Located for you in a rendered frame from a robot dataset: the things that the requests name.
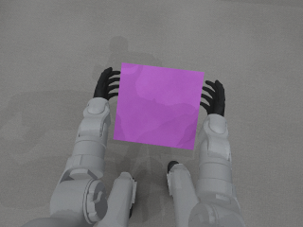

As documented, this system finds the robot right hand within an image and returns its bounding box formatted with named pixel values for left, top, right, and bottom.
left=200, top=80, right=225, bottom=117

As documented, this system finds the right robot thigh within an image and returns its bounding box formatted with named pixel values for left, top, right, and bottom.
left=167, top=168, right=199, bottom=227

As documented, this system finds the right robot forearm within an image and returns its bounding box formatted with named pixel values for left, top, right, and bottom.
left=195, top=113, right=244, bottom=220

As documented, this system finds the left robot upper arm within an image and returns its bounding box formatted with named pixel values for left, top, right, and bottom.
left=21, top=178, right=108, bottom=227

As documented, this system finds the left robot shin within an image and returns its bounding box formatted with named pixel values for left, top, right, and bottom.
left=114, top=172, right=133, bottom=209

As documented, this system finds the right robot upper arm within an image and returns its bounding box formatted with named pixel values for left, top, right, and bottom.
left=188, top=201, right=246, bottom=227

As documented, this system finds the left robot forearm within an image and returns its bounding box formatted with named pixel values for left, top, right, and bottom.
left=49, top=97, right=111, bottom=215

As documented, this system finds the carton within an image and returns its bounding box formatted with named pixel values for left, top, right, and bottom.
left=113, top=62, right=205, bottom=150

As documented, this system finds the robot left hand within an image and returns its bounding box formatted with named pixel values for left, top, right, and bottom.
left=93, top=67, right=121, bottom=100

